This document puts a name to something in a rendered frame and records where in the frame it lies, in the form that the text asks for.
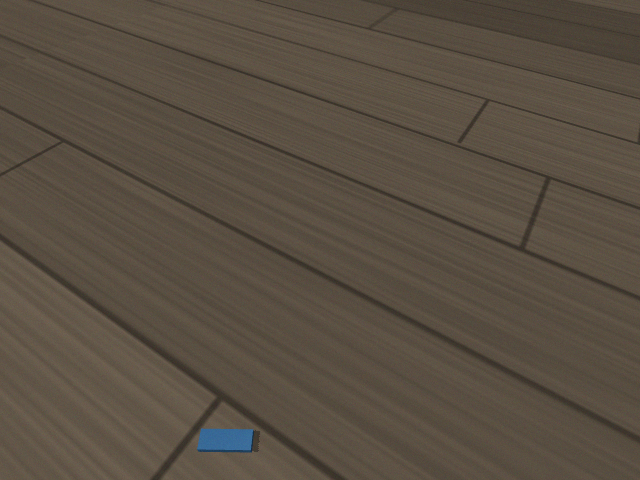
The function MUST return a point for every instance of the small box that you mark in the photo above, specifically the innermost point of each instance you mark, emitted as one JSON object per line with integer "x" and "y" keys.
{"x": 226, "y": 440}

